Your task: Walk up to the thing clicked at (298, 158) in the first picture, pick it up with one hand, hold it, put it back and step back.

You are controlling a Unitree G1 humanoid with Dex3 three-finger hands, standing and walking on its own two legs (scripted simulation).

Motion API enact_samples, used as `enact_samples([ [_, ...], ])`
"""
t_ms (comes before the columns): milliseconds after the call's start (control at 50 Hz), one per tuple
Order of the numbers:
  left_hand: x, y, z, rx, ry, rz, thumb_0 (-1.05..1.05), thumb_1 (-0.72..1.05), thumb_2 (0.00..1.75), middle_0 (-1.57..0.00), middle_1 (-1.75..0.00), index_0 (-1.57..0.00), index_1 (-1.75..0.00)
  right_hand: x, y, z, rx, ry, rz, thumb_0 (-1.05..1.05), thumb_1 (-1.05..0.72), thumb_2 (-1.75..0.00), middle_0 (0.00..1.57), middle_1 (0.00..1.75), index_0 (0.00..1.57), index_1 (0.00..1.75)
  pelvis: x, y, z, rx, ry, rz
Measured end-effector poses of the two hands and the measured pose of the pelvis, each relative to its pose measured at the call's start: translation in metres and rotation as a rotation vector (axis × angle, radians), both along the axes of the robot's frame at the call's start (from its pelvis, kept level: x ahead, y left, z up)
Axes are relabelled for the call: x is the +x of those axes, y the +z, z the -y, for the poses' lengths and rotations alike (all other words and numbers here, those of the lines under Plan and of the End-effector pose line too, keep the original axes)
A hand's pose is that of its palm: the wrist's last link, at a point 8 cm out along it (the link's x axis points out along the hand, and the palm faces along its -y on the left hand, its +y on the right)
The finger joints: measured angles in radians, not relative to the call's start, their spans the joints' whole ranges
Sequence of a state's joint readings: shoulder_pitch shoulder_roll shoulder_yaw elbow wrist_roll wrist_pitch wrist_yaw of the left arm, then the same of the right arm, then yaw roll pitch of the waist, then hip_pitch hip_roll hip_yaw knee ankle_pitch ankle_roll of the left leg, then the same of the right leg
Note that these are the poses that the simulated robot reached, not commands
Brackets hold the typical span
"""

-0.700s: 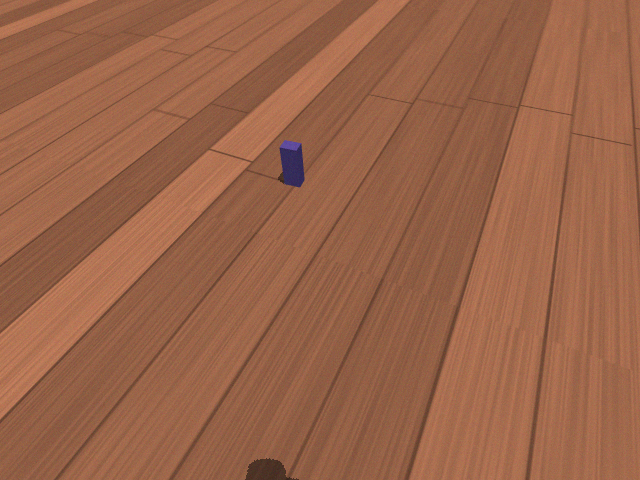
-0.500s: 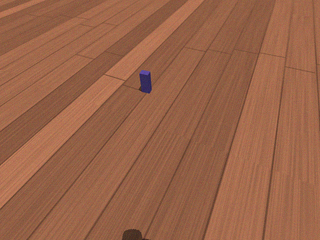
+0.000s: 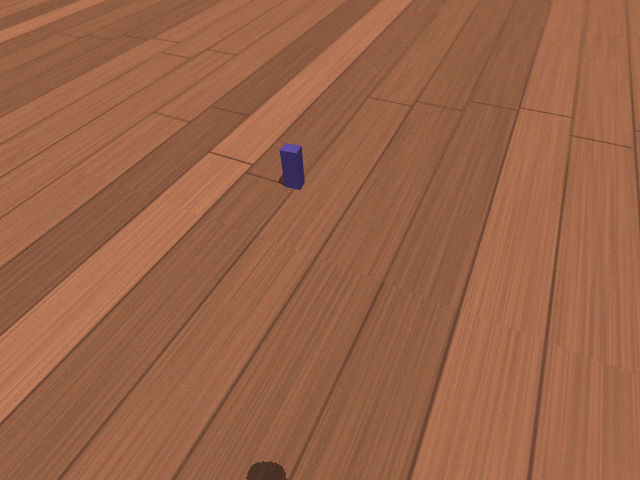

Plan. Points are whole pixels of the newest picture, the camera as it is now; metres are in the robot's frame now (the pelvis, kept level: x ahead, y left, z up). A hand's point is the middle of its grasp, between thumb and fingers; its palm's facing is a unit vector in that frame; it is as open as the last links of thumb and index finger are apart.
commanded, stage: stand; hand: left
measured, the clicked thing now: (292, 167) +1.55 +0.19 -0.67
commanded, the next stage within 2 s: walk up in 0.42 s
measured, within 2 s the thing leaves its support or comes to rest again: neither
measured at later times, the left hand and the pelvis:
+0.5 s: hand out of the picture +0.08 +0.26 -0.15, palm faces -0.03 -0.94 -0.33, open 7.4 cm; pelvis +0.01 +0.00 +0.00, yaw -1 degrees
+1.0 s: hand (152, 404) +0.28 +0.31 -0.16, palm faces -0.10 -0.94 -0.32, open 7.4 cm; pelvis +0.18 +0.04 -0.01, yaw -2 degrees
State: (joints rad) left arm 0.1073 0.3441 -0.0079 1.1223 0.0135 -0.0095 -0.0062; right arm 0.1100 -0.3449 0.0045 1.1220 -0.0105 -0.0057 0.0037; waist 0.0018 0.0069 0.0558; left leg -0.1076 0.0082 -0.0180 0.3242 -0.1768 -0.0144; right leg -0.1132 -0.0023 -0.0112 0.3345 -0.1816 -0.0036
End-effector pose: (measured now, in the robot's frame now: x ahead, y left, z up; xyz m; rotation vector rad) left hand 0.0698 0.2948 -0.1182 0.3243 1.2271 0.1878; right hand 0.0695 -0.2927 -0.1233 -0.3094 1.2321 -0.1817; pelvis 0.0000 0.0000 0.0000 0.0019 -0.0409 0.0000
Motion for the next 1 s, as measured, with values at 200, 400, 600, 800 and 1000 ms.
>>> enact_samples([
  [200,-0.001,-0.001,0.0,-0.002,0.001,-0.008,0.0,0.9,0.9,-0.2,-0.3,-0.2,-0.3,-0.001,0.001,0.001,-0.002,-0.001,-0.008,0.01,-0.91,-0.9,0.2,0.3,0.21,0.3,0.001,0.0,0.0,0.0,-0.001,-0.003],
  [400,0.001,-0.002,0.0,-0.002,0.0,-0.014,0.0,0.9,0.9,-0.2,-0.3,-0.2,-0.3,0.0,0.0,0.001,-0.003,-0.001,-0.016,0.01,-0.91,-0.9,0.2,0.3,0.21,0.3,0.004,0.0,0.0,-0.001,0.0,-0.006],
  [600,0.009,-0.001,-0.028,0.008,0.019,0.05,0.0,0.9,0.9,-0.2,-0.3,-0.2,-0.3,0.02,0.002,0.022,-0.041,0.016,0.033,0.01,-0.91,-0.9,0.2,0.3,0.21,0.3,0.029,-0.013,-0.006,-0.018,0.006,-0.02],
  [800,0.038,-0.015,-0.078,0.016,0.042,-0.078,0.0,0.9,0.9,-0.2,-0.3,-0.2,-0.3,0.091,0.025,-0.005,-0.095,0.024,0.138,0.01,-0.91,-0.9,0.2,0.3,0.21,0.3,0.094,-0.016,-0.041,-0.006,-0.012,-0.011],
  [1000,0.203,-0.007,-0.061,-0.033,-0.093,0.069,0.01,0.9,0.9,-0.2,-0.3,-0.2,-0.3,0.109,0.022,-0.015,-0.075,-0.073,0.011,0.01,-0.91,-0.9,0.2,0.3,0.21,0.3,0.184,-0.011,-0.04,0.012,-0.033,0.015],
])
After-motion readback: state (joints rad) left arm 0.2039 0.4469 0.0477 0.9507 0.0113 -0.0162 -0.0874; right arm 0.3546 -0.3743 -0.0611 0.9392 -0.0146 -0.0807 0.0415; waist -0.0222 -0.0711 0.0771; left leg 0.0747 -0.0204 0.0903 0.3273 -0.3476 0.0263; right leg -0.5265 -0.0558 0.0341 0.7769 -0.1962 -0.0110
